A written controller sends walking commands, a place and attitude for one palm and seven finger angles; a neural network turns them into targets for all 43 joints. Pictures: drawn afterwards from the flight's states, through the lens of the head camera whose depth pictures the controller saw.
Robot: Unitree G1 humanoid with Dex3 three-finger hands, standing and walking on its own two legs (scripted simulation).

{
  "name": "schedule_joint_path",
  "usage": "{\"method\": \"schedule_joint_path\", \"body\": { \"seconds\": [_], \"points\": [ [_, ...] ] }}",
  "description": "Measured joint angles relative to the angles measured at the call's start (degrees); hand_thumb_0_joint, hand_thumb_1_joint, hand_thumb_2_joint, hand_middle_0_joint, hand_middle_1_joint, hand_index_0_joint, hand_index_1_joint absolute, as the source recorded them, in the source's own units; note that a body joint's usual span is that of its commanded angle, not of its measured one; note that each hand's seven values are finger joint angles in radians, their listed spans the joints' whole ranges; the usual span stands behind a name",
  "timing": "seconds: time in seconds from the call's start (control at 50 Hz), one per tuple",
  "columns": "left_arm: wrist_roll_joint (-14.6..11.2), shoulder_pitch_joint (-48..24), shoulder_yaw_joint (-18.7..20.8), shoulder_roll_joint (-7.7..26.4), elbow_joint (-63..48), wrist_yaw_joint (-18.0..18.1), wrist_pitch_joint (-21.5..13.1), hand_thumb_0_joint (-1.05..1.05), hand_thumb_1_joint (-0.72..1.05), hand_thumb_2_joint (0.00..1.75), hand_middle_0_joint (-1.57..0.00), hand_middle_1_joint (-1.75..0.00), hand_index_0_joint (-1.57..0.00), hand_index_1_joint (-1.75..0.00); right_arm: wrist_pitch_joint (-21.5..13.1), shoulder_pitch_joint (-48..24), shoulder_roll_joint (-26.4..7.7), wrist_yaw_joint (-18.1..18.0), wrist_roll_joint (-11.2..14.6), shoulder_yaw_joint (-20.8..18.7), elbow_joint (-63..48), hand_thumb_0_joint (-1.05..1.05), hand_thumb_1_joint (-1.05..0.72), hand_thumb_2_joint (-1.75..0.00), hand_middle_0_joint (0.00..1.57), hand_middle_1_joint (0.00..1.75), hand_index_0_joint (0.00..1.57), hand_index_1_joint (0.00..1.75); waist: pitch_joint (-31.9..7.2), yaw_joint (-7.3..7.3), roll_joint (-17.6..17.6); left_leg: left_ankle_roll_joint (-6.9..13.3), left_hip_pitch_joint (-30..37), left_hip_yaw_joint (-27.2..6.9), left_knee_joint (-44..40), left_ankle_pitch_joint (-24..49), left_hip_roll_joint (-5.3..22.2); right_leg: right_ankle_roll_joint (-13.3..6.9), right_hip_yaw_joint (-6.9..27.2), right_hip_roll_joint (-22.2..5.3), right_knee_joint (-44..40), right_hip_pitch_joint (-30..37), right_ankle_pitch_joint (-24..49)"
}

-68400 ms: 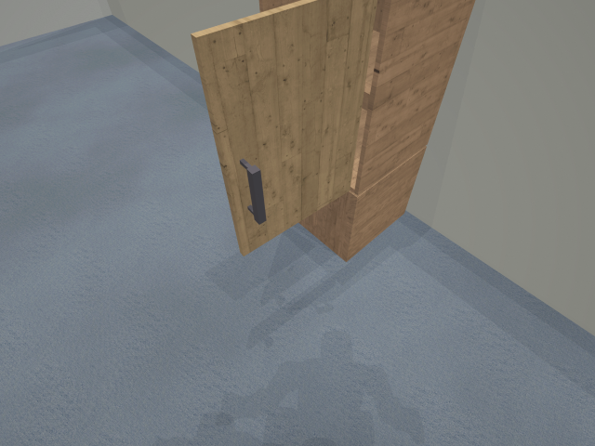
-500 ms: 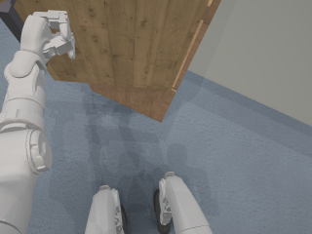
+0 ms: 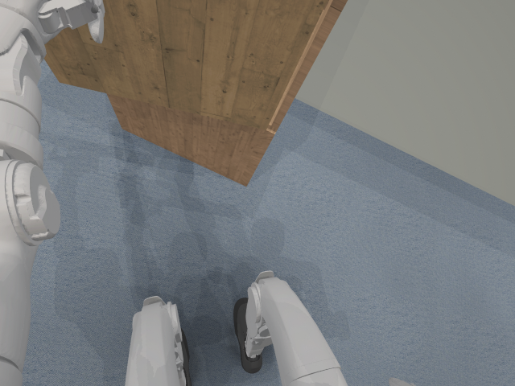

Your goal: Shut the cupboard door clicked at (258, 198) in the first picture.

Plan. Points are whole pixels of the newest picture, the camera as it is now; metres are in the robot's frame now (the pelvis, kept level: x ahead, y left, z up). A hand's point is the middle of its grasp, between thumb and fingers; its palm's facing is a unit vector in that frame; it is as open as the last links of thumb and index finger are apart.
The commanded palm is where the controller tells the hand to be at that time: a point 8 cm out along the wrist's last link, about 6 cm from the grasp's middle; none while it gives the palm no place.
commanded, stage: pull the fist back off the door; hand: left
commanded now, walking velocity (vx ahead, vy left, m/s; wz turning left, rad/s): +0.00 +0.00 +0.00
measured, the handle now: out of the picture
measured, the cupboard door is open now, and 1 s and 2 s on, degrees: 14 11 11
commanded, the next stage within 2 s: draw the hand back to the body in 0.92 s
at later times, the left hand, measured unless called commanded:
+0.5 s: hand (116, 0) +0.60 +0.10 +0.09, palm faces +0.09 -1.00 -0.01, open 3.1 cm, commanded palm +0.55 +0.13 +0.07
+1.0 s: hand (121, 65) +0.52 +0.10 +0.08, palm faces +0.06 -1.00 -0.04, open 3.1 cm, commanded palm +0.49 +0.15 +0.07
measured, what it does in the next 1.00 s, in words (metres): stands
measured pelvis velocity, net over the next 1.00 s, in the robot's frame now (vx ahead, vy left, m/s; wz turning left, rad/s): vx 0.02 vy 0.00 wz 0.05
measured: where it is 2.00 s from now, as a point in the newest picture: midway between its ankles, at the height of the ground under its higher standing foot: (215, 362)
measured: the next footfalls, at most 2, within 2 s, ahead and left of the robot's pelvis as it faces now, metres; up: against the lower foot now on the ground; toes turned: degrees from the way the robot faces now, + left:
none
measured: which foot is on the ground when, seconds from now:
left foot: down 0.00-1.00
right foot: down 0.00-1.00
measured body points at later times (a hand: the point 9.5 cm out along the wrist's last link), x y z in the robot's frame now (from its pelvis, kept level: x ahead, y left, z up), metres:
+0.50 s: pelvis +0.02 +0.00 +0.03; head +0.21 +0.01 +0.44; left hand +0.59 +0.15 +0.09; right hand -0.03 -0.24 -0.08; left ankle +0.03 +0.10 -0.57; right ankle +0.07 -0.10 -0.57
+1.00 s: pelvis +0.02 +0.00 +0.04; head +0.17 +0.01 +0.46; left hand +0.51 +0.15 +0.08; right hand +0.10 -0.27 -0.08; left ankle +0.03 +0.10 -0.57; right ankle +0.07 -0.10 -0.57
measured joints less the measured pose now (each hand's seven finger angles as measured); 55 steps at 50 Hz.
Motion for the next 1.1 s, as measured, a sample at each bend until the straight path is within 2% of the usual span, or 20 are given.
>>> {"method": "schedule_joint_path", "body": {
  "seconds": [0.06,0.08,0.14,0.18,0.24,0.28,0.32,0.42,0.5,0.6,0.68,0.74,0.8,0.86,0.9,0.96,1.02,1.1],
  "points": [
    [0.4,-1.7,-0.4,1.0,0.2,-0.1,0.8,0.02,0.99,1.0,-1.3,-1.5,-1.3,-1.5,-0.5,0.4,0.4,0.0,-0.3,0.2,0.3,0.0,-0.9,-0.9,0.2,0.3,0.2,0.3,0.1,-0.73,0.2,0.0,-1.3,-0.1,0.8,-0.1,0.1,0.0,0.0,0.1,0.6,-1.2,0.0],
    [0.1,-2.0,1.3,0.5,0.1,1.2,1.2,0.02,0.98,0.99,-1.3,-1.5,-1.3,-1.5,-0.5,0.9,0.5,0.0,-0.7,0.2,-0.1,0.0,-0.9,-0.9,0.2,0.3,0.2,0.3,-0.1,-0.64,0.4,0.0,-1.7,-0.1,1.0,-0.2,0.2,0.0,-0.1,0.1,0.7,-1.6,0.1],
    [-1.6,-1.5,6.6,-2.9,-0.8,11.7,1.4,0.03,0.93,0.96,-1.3,-1.5,-1.3,-1.5,-0.3,2.8,0.9,1.5,-1.9,0.3,-1.4,0.0,-0.9,-0.9,0.2,0.3,0.2,0.3,-0.3,-0.09,0.7,0.0,-2.3,0.1,1.0,-0.2,0.4,0.2,0.2,0.4,0.7,-2.4,0.3],
    [-1.4,0.2,8.7,-5.6,-2.8,19.6,0.7,0.03,0.91,0.94,-1.3,-1.5,-1.3,-1.5,0.0,3.9,1.6,2.9,-2.9,0.3,-2.0,0.0,-0.9,-0.9,0.2,0.3,0.2,0.3,-0.2,0.3,0.8,0.1,-2.1,0.5,0.5,0.0,0.5,0.3,0.5,0.4,0.3,-2.3,0.5],
    [3.3,4.4,8.3,-8.8,-5.8,29.1,-2.3,0.02,0.9,0.92,-1.3,-1.5,-1.3,-1.5,0.5,5.1,2.6,5.5,-4.1,0.0,-2.1,0.0,-0.9,-0.9,0.2,0.3,0.2,0.3,-0.4,0.78,1.4,0.1,-1.4,1.0,-0.6,0.2,0.4,0.4,1.0,0.4,-0.4,-1.9,0.6],
    [6.0,7.0,7.1,-10.1,-6.7,31.7,-4.1,0.02,0.9,0.92,-1.3,-1.5,-1.3,-1.5,1.2,5.4,3.2,6.8,-4.3,-0.2,-1.7,0.0,-0.9,-0.9,0.2,0.3,0.2,0.3,-0.3,0.92,1.7,0.1,-0.2,1.4,-1.4,0.3,0.3,0.5,1.4,0.4,-0.9,-1.1,0.6],
    [6.8,8.8,6.8,-11.3,-7.2,31.8,-5.3,0.02,0.9,0.91,-1.3,-1.5,-1.3,-1.5,2.0,5.4,3.7,7.4,-4.1,-0.4,-1.1,0.0,-0.9,-0.9,0.2,0.3,0.2,0.3,-0.1,1.03,1.8,0.1,1.2,1.8,-2.4,0.4,0.2,0.5,1.8,0.4,-1.6,0.2,0.6],
    [4.5,9.9,9.1,-13.2,-4.6,29.7,-6.2,0.02,0.9,0.9,-1.3,-1.5,-1.3,-1.5,2.8,5.5,3.7,7.0,-3.1,-0.5,-0.6,0.0,-0.9,-0.9,0.2,0.3,0.2,0.3,-0.7,0.89,2.0,-0.1,5.3,2.2,-5.5,0.8,0.3,0.5,2.3,0.6,-4.1,3.9,0.8],
    [4.4,12.0,10.4,-13.2,-3.4,30.0,-8.5,0.02,0.89,0.9,-1.3,-1.5,-1.3,-1.5,2.9,6.0,2.8,6.7,-3.0,-1.2,-1.6,0.0,-0.9,-0.9,0.2,0.3,0.2,0.3,-1.7,1.27,2.1,-0.3,8.2,2.6,-7.4,0.8,0.4,0.4,2.7,0.9,-5.7,6.4,0.7],
    [3.2,17.7,7.5,-14.7,-5.2,28.9,-11.7,0.02,0.9,0.9,-1.3,-1.5,-1.3,-1.5,3.8,5.9,1.7,7.0,-2.5,-2.6,-2.0,0.0,-0.9,-0.9,0.2,0.3,0.2,0.3,-2.2,3.58,1.3,-0.5,11.5,3.1,-9.1,0.7,0.1,0.3,3.2,0.7,-6.6,9.2,0.3],
    [0.3,22.7,5.4,-18.1,-7.3,27.2,-12.7,0.02,0.9,0.9,-1.3,-1.5,-1.3,-1.5,4.5,4.4,1.1,6.7,-1.9,-3.5,-1.9,0.0,-0.9,-0.9,0.2,0.3,0.2,0.3,-1.8,5.53,0.2,-0.6,13.2,3.0,-10.2,1.1,-0.5,0.2,3.1,0.1,-7.1,11.0,0.0],
    [-1.2,26.6,3.6,-21.1,-11.1,27.2,-14.3,0.02,0.9,0.9,-1.3,-1.5,-1.3,-1.5,4.4,2.7,0.8,6.2,-1.7,-4.5,-1.9,0.0,-0.9,-0.9,0.2,0.3,0.2,0.3,-1.5,6.52,-0.5,-0.7,13.8,2.6,-10.5,1.3,-1.0,0.2,2.8,-0.3,-7.2,11.7,-0.1],
    [-1.2,29.8,1.7,-23.7,-15.0,27.8,-17.2,0.02,0.9,0.9,-1.3,-1.5,-1.3,-1.5,4.1,0.7,0.5,5.8,-1.9,-5.3,-1.5,0.0,-0.9,-0.9,0.2,0.3,0.2,0.3,-1.8,7.24,-0.8,-0.7,14.1,2.3,-10.4,1.3,-1.3,0.2,2.5,-0.7,-7.0,12.2,-0.3],
    [-0.2,30.8,-0.7,-25.1,-16.0,28.9,-19.2,0.02,0.9,0.9,-1.3,-1.5,-1.3,-1.5,4.3,-1.3,0.4,5.6,-1.9,-5.8,-1.2,0.0,-0.9,-0.9,0.2,0.3,0.2,0.3,-2.3,7.77,-0.9,-0.7,14.7,2.2,-10.0,1.1,-1.6,0.3,2.4,-0.9,-6.6,12.9,-0.7],
    [1.0,29.8,-1.6,-25.4,-14.1,29.6,-19.3,0.02,0.9,0.9,-1.3,-1.5,-1.31,-1.5,4.7,-2.6,0.5,5.4,-1.8,-5.7,-1.1,0.0,-0.9,-0.9,0.2,0.3,0.2,0.3,-2.4,7.9,-0.7,-0.6,15.2,2.2,-9.8,0.9,-1.7,0.3,2.4,-1.0,-6.4,13.4,-0.9],
    [2.2,27.1,-1.0,-24.9,-9.9,30.5,-17.7,0.02,0.9,0.9,-1.3,-1.5,-1.31,-1.5,5.5,-4.3,0.9,5.0,-1.7,-4.8,-1.5,0.0,-0.9,-0.9,0.2,0.3,0.2,0.3,-2.4,7.43,-0.7,-0.5,15.4,2.4,-9.7,1.0,-1.8,0.4,2.6,-1.1,-6.0,13.5,-0.8],
    [1.7,25.3,0.9,-24.0,-7.7,31.0,-16.6,0.02,0.89,0.9,-1.3,-1.5,-1.31,-1.5,5.6,-4.8,1.7,4.6,-1.6,-4.0,-2.3,0.0,-0.9,-0.9,0.2,0.3,0.2,0.3,-2.3,6.88,-0.8,-0.5,15.1,2.7,-9.6,1.3,-1.7,0.3,2.9,-1.0,-5.9,13.0,-0.5],
    [1.0,25.5,2.3,-22.9,-8.8,30.6,-17.5,0.02,0.89,0.9,-1.3,-1.5,-1.31,-1.5,5.4,-4.0,2.5,4.6,-1.7,-3.5,-2.6,0.0,-0.9,-0.9,0.2,0.3,0.2,0.3,-2.2,6.82,-0.7,-0.5,14.4,3.0,-9.4,1.5,-1.6,0.3,3.2,-0.9,-5.6,12.0,-0.2]
  ]
}}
